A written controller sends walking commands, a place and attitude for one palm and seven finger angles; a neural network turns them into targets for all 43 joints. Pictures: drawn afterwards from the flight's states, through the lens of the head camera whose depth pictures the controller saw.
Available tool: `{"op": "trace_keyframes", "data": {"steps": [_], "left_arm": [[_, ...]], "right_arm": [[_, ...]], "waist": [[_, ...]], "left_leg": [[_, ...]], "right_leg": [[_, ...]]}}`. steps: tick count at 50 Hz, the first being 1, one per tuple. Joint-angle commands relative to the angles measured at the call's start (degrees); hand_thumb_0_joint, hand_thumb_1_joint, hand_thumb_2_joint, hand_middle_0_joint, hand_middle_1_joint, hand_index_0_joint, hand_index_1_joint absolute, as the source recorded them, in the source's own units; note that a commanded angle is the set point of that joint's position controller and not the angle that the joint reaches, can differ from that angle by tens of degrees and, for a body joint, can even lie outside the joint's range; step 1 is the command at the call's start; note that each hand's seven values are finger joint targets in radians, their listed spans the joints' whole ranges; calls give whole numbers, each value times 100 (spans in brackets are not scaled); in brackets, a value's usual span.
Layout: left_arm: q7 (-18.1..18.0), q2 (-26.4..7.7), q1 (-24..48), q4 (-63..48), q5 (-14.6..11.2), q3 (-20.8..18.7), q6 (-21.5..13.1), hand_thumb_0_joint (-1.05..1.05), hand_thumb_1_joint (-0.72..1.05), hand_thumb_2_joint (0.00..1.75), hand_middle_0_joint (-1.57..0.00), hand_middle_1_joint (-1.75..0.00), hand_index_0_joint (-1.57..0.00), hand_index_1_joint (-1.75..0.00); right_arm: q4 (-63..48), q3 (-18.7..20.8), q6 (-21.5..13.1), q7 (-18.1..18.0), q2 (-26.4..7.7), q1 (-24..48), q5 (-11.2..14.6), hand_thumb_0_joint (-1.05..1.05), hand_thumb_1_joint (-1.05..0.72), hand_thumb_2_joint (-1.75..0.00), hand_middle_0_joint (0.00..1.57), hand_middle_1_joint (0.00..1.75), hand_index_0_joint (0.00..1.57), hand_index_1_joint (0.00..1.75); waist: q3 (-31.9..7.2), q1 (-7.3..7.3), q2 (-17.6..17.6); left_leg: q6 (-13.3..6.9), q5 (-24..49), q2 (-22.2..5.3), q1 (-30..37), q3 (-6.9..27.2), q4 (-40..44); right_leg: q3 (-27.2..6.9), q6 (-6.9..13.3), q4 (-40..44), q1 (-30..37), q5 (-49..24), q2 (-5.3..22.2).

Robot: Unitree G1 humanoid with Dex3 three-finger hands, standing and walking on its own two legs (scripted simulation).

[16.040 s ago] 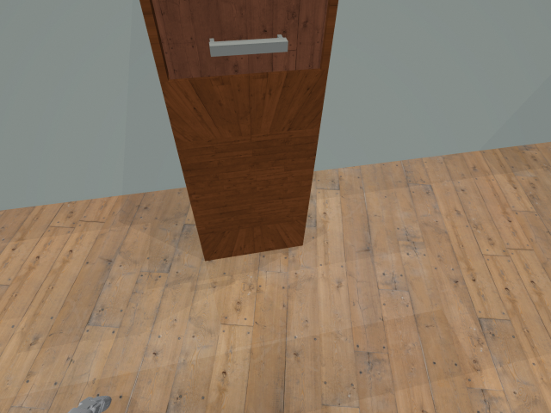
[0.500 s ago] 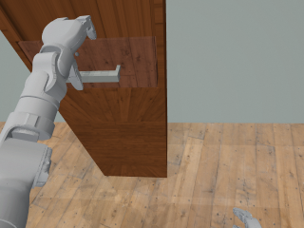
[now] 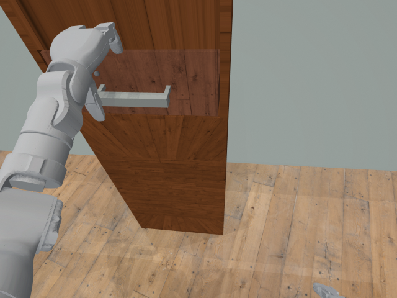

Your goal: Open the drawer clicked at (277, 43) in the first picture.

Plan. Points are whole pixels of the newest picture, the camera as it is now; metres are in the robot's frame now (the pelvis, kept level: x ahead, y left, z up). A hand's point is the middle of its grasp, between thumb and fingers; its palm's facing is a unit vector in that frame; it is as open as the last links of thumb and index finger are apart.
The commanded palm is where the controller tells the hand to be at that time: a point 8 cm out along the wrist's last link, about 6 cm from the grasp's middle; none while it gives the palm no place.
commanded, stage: move the hooked fingers above the handle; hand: left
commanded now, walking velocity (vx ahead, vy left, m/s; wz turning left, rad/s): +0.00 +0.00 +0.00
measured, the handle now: (132, 93) +0.51 +0.19 +0.14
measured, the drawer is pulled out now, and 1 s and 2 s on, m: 0.00 0.00 0.00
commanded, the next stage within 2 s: lower the fingers behind the handle in 1.08 s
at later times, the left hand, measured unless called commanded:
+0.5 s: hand (137, 75) +0.47 +0.15 +0.22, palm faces +0.13 -0.05 -0.99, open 13.4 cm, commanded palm +0.43 +0.21 +0.26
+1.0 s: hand (127, 86) +0.45 +0.17 +0.20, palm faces +0.08 -0.07 -0.99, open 13.8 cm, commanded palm +0.44 +0.21 +0.27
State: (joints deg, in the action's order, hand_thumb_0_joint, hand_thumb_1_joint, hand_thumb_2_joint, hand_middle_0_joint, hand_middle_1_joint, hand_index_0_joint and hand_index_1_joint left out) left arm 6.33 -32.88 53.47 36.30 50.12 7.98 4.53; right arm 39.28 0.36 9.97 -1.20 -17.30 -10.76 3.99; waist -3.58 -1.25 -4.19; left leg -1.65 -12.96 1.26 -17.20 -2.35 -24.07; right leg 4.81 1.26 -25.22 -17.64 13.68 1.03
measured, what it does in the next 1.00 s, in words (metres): stands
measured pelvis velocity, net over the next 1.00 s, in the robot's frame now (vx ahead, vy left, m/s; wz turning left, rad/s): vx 0.00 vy -0.01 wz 0.00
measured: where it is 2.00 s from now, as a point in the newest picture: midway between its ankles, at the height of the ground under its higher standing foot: outside the picture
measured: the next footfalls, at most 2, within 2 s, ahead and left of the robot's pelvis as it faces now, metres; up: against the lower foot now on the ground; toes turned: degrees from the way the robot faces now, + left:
none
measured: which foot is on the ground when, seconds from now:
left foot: down 0.00-1.00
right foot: down 0.00-1.00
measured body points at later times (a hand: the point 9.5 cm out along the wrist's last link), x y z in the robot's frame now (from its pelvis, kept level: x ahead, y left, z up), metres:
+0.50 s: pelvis +0.00 +0.00 +0.00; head +0.03 -0.04 +0.45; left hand +0.46 +0.15 +0.27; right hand +0.13 -0.23 -0.15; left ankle -0.01 +0.10 -0.74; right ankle -0.01 -0.10 -0.74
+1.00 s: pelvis +0.00 -0.01 +0.00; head +0.03 -0.03 +0.45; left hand +0.44 +0.17 +0.26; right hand +0.12 -0.28 -0.13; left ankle -0.01 +0.10 -0.74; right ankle -0.01 -0.10 -0.74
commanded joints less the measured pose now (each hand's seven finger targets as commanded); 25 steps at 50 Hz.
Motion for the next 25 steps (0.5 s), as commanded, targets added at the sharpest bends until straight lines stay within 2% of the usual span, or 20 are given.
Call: {"op": "trace_keyframes", "data": {"steps": [1, 2, 4, 6, 7, 8, 9, 11, 12, 13, 14, 16, 18, 19, 20, 21, 22, 23, 24, 25], "left_arm": [[358, -287, 2027, -586, 230, 382, 519, 0, -50, 30, -30, -120, -30, -120], [504, -292, 2120, -748, 243, 403, 491, 0, -50, 30, -30, -120, -30, -120], [760, -309, 2137, -1229, 115, 385, 254, 0, -50, 30, -30, -120, -30, -120], [836, -601, 2303, -2014, -36, 92, -139, 0, -50, 30, -30, -120, -30, -120], [781, -890, 2423, -2453, -87, -181, -345, 0, -50, 30, -30, -120, -30, -120], [674, -1146, 2597, -2743, -160, -403, -536, 0, -50, 30, -30, -120, -30, -120], [512, -1206, 2787, -2896, -203, -526, -674, 0, -50, 30, -30, -120, -30, -120], [101, -1728, 2798, -2581, -217, -1190, -785, 0, -50, 30, -30, -120, -30, -120], [-122, -1878, 2833, -2335, -212, -1423, -775, 0, -50, 30, -30, -120, -30, -120], [-372, -2398, 2801, -2148, -197, -1936, -746, 0, -50, 30, -30, -120, -30, -120], [-593, -2150, 2883, -1946, -131, -1712, -665, 0, -50, 30, -30, -120, -30, -120], [-810, -1810, 2734, -1274, -58, -1398, -372, 0, -50, 30, -30, -120, -30, -120], [-829, -1919, 2476, -625, 115, -1342, -15, 0, -50, 30, -30, -120, -30, -120], [-753, -1913, 2316, -364, 229, -1236, 221, 0, -50, 30, -30, -120, -30, -120], [-643, -1816, 2375, -486, 240, -1103, 320, 0, -50, 30, -30, -120, -30, -120], [-587, -1967, 2253, -368, 278, -1203, 408, 0, -50, 30, -30, -120, -30, -120], [-498, -1912, 2203, -245, 303, -1075, 513, 0, -50, 30, -30, -120, -30, -120], [-387, -1981, 2052, -94, 327, -1115, 574, 0, -50, 30, -30, -120, -30, -120], [-283, -1902, 2024, -170, 274, -995, 595, 0, -50, 30, -30, -120, -30, -120], [-216, -2050, 1945, -142, 281, -1094, 605, 0, -50, 30, -30, -120, -30, -120]], "right_arm": [[-833, 174, -23, 52, -680, 307, 33, 0, -90, -90, 20, 30, 20, 30], [-882, 175, -8, 36, -683, 327, 33, 0, -90, -90, 20, 30, 20, 30], [-1013, 166, 2, -6, -670, 353, 33, 0, -90, -90, 20, 30, 20, 30], [-1153, 163, -41, -46, -602, 373, -7, 0, -90, -90, 20, 30, 20, 30], [-1210, 163, -69, -65, -559, 394, -31, 0, -90, -90, 20, 30, 20, 30], [-1217, 161, -99, -74, -547, 385, -74, 0, -90, -90, 20, 30, 20, 30], [-1182, 170, -140, -66, -482, 339, -92, 0, -90, -90, 20, 30, 20, 30], [-1019, 154, -175, -57, -469, 199, -139, 0, -90, -90, 20, 30, 20, 30], [-955, 119, -189, -60, -438, 201, -161, 0, -90, -90, 20, 30, 20, 30], [-881, 106, -195, -79, -466, 226, -176, 0, -90, -90, 20, 30, 20, 30], [-847, 38, -206, -76, -370, 338, -150, 0, -90, -90, 20, 30, 20, 30], [-703, 3, -184, -59, -364, 382, -105, 0, -90, -90, 20, 30, 20, 30], [-596, 10, -123, -56, -456, 432, -105, 0, -90, -90, 20, 30, 20, 30], [-570, -9, -90, -38, -504, 458, -97, 0, -90, -90, 20, 30, 20, 30], [-587, -21, -60, -24, -524, 438, -92, 0, -90, -90, 20, 30, 20, 30], [-576, -27, -19, -42, -547, 505, -71, 0, -90, -90, 20, 30, 20, 30], [-613, -54, 16, -61, -565, 564, -67, 0, -90, -90, 20, 30, 20, 30], [-614, -47, 64, -90, -604, 591, -46, 0, -90, -90, 20, 30, 20, 30], [-673, -76, 86, -117, -589, 641, -18, 0, -90, -90, 20, 30, 20, 30], [-682, -83, 104, -164, -604, 680, -10, 0, -90, -90, 20, 30, 20, 30]], "waist": [[-1655, 346, 685], [-1643, 405, 773], [-1790, 420, 830], [-2203, 296, 611], [-2413, 202, 338], [-2494, 144, 141], [-2573, 109, -82], [-2385, -11, -64], [-2275, -75, 77], [-2308, -202, 276], [-2188, -199, 275], [-1959, -155, 562], [-2130, -204, 707], [-2176, -221, 545], [-2186, -219, 563], [-2122, -224, 753], [-2127, -215, 817], [-2113, -187, 1013], [-1936, -167, 1040], [-1893, -173, 1177]], "left_leg": [[-43, 1676, -21, 704, 175, 39], [-66, 1601, -36, 749, 201, 37], [-127, 1698, -6, 880, 269, 7], [-151, 2062, 34, 1160, 332, -44], [-142, 2367, 35, 1332, 353, -82], [-109, 2647, 30, 1443, 374, -111], [-70, 2913, 10, 1569, 399, -154], [53, 3154, -44, 1388, 406, -161], [75, 3037, -30, 1158, 364, -121], [64, 2864, -7, 899, 295, -64], [84, 2749, 18, 681, 230, -8], [107, 2436, -13, 485, 131, 86], [109, 2312, -36, 379, 34, 162], [121, 2262, -52, 297, 7, 201], [119, 2299, -58, 322, 4, 216], [92, 2189, -78, 295, -32, 233], [73, 2044, -68, 218, -41, 277], [54, 1937, -67, 170, -41, 306], [20, 1774, -70, 110, -58, 330], [-6, 1620, -74, 97, -84, 333]], "right_leg": [[-354, 57, 167, 711, -1600, -58], [-362, 51, 167, 694, -1596, -45], [-380, 52, 104, 775, -1731, -39], [-417, 73, -2, 938, -1910, -40], [-430, 95, -55, 1003, -2021, -46], [-410, 116, -62, 1000, -2052, -58], [-404, 126, -85, 910, -2073, -87], [-322, 145, -94, 857, -2005, -145], [-296, 153, -96, 980, -2018, -161], [-307, 156, -71, 1296, -2101, -152], [-306, 152, -81, 1413, -2206, -133], [-286, 123, -40, 1396, -2113, -116], [-365, 93, 1, 1636, -2118, -68], [-389, 81, -36, 1662, -2131, -35], [-373, 69, -10, 1642, -2183, -29], [-402, 52, 22, 1656, -2122, -27], [-425, 31, 33, 1747, -2067, 5], [-447, 20, 73, 1837, -2012, 24], [-465, -13, 117, 1794, -1948, 58], [-498, -36, 136, 1827, -1860, 74]]}}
